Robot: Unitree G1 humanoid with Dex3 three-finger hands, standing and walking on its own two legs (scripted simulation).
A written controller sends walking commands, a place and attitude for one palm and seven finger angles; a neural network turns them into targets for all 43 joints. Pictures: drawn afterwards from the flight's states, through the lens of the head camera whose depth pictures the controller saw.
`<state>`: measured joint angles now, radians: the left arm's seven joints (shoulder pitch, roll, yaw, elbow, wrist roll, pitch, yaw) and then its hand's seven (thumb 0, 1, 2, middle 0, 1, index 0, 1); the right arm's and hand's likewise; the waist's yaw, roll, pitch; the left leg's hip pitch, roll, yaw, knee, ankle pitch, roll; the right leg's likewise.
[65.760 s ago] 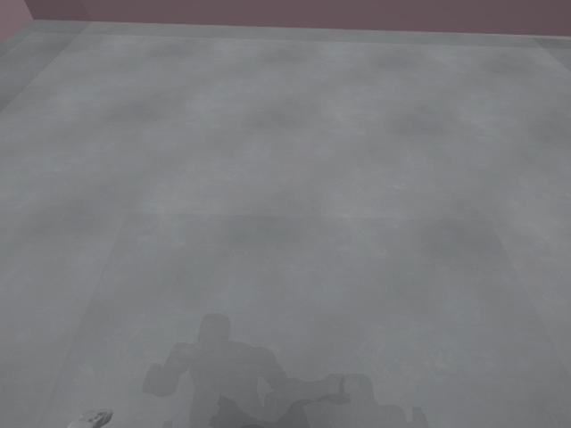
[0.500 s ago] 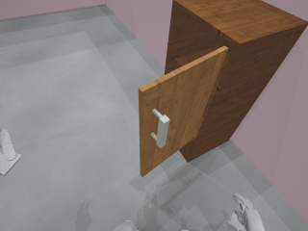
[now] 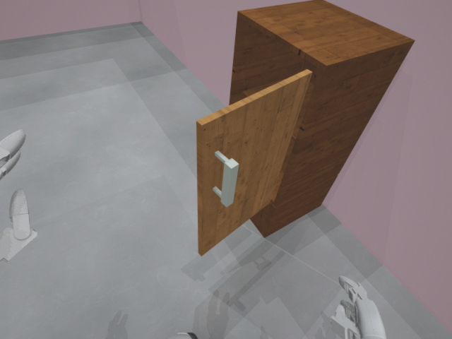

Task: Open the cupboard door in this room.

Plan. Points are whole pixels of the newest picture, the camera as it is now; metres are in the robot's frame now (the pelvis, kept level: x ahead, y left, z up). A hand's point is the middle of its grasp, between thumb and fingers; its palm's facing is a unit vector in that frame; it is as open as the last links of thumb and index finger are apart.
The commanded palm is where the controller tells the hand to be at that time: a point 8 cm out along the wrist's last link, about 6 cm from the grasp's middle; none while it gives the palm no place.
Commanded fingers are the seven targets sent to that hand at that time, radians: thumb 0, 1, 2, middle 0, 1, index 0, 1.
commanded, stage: step back with the hand held close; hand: left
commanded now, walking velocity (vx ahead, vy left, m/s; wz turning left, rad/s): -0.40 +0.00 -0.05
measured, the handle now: (223, 179) +0.48 +0.02 -0.03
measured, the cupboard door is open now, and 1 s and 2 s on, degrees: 100 100 100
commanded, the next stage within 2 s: stop stepping back and stand still in 0.08 s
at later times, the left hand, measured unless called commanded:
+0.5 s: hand out of the picture +0.15 +0.30 +0.18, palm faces +0.43 -0.79 -0.43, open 7.4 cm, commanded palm +0.09 +0.32 +0.19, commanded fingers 0.00 0.90 0.90 -0.20 -0.30 -0.20 -0.30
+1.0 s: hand out of the picture +0.15 +0.26 +0.17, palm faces +0.36 -0.81 -0.46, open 7.4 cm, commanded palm +0.09 +0.31 +0.19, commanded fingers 0.00 0.90 0.90 -0.20 -0.30 -0.20 -0.30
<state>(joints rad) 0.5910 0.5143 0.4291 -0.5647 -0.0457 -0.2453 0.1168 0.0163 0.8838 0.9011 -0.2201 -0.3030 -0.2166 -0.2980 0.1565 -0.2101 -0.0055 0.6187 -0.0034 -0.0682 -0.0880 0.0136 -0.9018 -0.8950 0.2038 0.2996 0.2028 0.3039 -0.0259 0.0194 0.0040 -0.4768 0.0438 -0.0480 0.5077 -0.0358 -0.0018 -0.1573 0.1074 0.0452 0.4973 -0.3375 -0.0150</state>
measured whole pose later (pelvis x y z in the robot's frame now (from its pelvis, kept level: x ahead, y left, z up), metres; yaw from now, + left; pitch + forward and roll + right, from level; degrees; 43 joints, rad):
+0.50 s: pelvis -0.07 +0.03 +0.01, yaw -2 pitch +0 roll -2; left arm 0.50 0.44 0.45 -0.48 -0.03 -0.18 0.17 0.02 0.89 0.90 -0.21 -0.30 -0.21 -0.30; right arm 0.24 -0.13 0.04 0.67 -0.02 -0.16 -0.08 0.02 -0.90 -0.90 0.20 0.30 0.20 0.30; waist -0.01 -0.04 0.00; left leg -0.33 -0.02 0.01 0.40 -0.09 0.04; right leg -0.27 0.07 0.03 0.70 -0.46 -0.01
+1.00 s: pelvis -0.07 +0.02 +0.01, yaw -4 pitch -1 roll +0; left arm 0.53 0.40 0.40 -0.43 -0.02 -0.20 0.15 0.02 0.89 0.90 -0.21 -0.30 -0.21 -0.30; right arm 0.25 -0.22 0.00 0.66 -0.01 -0.16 -0.09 0.02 -0.90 -0.90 0.20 0.30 0.20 0.30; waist -0.02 -0.01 -0.01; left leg -0.28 -0.02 0.03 0.48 -0.19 0.02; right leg -0.15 0.05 -0.04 0.48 -0.32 -0.06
